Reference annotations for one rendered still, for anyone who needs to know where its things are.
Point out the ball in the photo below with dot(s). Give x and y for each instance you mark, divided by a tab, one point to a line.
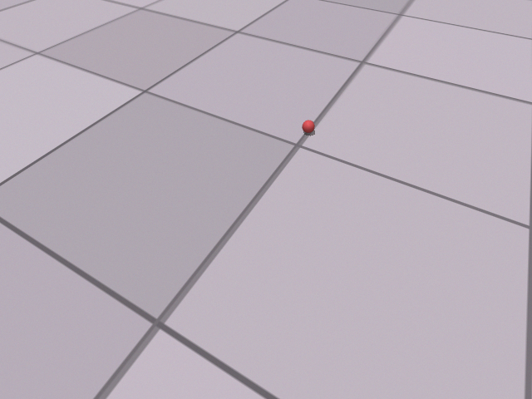
308	126

